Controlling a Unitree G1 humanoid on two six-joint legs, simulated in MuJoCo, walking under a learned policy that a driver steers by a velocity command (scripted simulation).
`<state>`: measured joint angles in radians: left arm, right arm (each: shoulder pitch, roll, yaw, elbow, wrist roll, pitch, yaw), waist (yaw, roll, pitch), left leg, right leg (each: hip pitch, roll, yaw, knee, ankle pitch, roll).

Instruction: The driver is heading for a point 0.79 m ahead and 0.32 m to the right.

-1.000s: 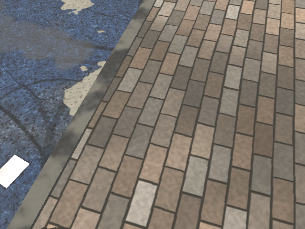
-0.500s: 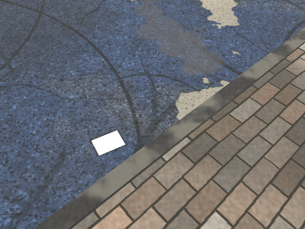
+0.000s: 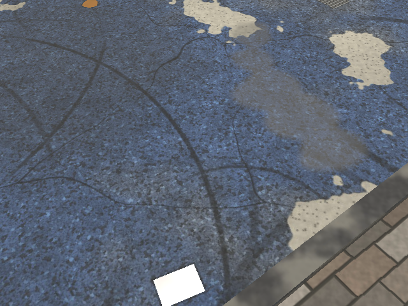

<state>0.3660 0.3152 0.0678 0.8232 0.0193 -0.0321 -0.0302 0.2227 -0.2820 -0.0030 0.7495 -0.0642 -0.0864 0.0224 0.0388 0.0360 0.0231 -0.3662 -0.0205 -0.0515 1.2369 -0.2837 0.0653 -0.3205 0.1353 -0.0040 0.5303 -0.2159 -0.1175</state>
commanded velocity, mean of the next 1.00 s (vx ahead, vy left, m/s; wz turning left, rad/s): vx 0.90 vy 0.00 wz -0.80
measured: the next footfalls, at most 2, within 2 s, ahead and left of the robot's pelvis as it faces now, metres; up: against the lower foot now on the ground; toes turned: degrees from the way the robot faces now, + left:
left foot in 0.30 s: +0.48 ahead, +0.14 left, +0.00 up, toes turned -17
right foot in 0.74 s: +0.78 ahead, -0.21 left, +0.00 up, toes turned -43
